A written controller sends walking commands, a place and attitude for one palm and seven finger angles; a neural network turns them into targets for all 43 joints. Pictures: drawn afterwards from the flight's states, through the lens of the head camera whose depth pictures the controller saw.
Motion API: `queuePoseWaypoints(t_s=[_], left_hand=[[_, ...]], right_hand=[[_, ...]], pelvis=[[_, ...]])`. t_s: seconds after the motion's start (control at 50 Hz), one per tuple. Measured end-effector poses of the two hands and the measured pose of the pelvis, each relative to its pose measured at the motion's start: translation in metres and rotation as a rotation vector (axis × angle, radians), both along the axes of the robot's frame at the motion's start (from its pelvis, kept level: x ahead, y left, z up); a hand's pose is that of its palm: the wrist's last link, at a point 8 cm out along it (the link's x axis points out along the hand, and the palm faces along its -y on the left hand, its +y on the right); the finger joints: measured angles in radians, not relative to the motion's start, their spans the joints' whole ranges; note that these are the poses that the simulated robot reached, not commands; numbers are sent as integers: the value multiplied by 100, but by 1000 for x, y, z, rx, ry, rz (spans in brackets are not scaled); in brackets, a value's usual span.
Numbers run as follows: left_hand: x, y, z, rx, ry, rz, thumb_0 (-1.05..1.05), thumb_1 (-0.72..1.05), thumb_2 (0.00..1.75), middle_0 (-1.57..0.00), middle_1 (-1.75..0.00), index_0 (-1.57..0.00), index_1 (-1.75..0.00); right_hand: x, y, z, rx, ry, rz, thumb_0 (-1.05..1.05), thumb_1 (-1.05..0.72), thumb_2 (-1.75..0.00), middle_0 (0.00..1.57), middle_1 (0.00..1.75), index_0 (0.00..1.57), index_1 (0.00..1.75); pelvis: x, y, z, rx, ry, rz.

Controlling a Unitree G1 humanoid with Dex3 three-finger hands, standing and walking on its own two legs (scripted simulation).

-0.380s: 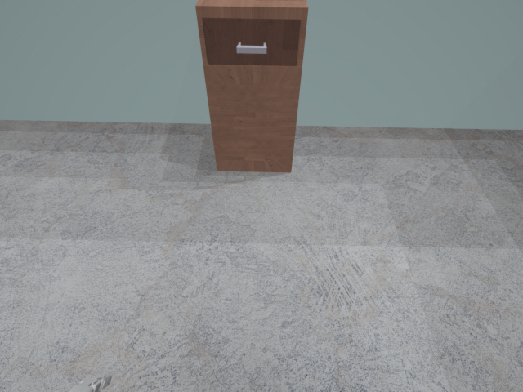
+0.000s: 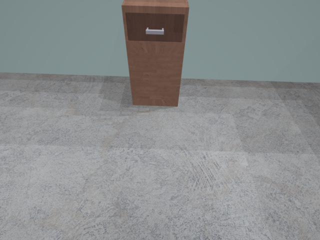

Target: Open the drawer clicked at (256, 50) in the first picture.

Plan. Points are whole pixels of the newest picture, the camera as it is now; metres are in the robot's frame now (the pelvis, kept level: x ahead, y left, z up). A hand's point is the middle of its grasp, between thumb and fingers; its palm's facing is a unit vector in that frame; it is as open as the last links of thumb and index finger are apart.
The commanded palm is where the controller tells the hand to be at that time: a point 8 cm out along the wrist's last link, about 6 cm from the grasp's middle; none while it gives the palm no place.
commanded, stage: stand and wait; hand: left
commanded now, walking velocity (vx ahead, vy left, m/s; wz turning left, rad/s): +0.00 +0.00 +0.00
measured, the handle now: (155, 30) +1.35 +0.12 -0.06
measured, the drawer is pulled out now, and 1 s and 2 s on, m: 0.00 0.00 0.00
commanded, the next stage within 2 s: look at it before walking up in 0.58 s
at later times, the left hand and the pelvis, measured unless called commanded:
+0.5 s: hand out of the picture +0.05 +0.25 -0.15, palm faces -0.02 -0.94 -0.33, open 7.4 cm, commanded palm none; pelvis -0.02 +0.00 +0.00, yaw +0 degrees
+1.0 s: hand out of the picture +0.06 +0.25 -0.15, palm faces -0.03 -0.94 -0.33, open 7.4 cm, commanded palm none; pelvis -0.01 +0.00 +0.00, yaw +0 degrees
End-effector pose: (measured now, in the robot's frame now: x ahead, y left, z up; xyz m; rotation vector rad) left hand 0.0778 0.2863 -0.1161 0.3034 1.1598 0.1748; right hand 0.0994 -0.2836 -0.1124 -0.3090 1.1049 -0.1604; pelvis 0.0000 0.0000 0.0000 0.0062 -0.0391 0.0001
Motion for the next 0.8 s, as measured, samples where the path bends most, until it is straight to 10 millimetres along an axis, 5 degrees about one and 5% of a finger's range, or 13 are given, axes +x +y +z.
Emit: queuePoseWaypoints(t_s=[0.34,0.8], left_hand=[[-28,7,1,15,54,18,1,90,90,-21,-30,-21,-30],[-32,4,-1,7,76,16,1,90,90,-21,-30,-21,-30]], right_hand=[[-46,-9,-5,-8,94,-42,1,-91,-90,20,30,20,30],[-50,-6,-6,0,116,-42,1,-91,-90,20,30,20,30]], pelvis=[[-13,-1,3,-2,-12,-2],[-13,-1,4,-1,1,-1]])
